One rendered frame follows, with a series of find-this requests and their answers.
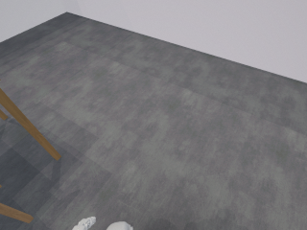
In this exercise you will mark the left robot hand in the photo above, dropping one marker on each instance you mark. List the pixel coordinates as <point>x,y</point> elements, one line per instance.
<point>85,224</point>

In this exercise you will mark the table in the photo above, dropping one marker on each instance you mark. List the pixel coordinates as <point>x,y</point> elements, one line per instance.
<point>24,121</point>

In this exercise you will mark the chair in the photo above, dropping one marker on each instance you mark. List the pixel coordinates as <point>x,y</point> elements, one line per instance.
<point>15,214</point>

